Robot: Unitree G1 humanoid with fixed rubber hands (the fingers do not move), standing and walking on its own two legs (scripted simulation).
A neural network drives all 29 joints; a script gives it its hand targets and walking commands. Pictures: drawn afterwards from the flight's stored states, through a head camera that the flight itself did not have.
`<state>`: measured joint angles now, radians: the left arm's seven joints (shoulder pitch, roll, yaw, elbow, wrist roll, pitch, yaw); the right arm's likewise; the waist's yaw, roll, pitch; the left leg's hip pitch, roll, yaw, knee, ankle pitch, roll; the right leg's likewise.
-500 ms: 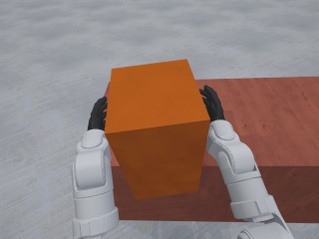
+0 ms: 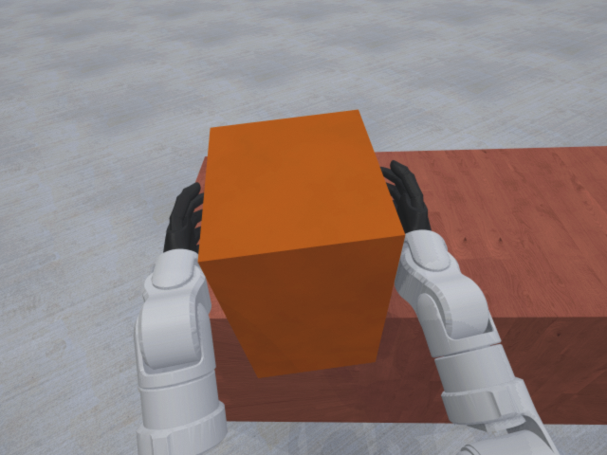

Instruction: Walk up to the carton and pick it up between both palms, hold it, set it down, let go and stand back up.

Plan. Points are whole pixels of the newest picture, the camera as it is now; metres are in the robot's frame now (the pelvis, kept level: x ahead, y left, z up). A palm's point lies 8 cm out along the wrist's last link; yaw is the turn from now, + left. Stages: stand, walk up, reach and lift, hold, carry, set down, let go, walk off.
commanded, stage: hold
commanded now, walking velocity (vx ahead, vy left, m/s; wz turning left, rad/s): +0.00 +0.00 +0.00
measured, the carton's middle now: (302, 258) +0.35 +0.00 +0.11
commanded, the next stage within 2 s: none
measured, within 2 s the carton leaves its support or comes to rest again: neither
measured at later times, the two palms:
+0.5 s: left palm (185, 250) +0.33 +0.13 +0.17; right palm (408, 225) +0.35 -0.13 +0.16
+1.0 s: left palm (183, 248) +0.33 +0.13 +0.17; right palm (407, 221) +0.35 -0.13 +0.16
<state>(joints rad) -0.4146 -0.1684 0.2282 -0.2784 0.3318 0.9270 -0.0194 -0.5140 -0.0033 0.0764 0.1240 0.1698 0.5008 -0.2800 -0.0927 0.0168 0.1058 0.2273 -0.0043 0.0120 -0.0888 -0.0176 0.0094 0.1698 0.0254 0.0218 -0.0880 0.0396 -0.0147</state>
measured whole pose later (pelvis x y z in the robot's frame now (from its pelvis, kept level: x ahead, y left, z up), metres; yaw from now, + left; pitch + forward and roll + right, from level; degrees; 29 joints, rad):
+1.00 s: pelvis -0.01 +0.00 +0.00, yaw +0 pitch -6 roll +0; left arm -0.47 -0.17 0.26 -0.20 0.32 0.88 -0.02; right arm -0.56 0.00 0.04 0.17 0.15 0.49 -0.27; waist -0.07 0.02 0.09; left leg 0.19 -0.01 0.02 -0.09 0.00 0.01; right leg 0.13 0.02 0.02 -0.09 0.06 -0.01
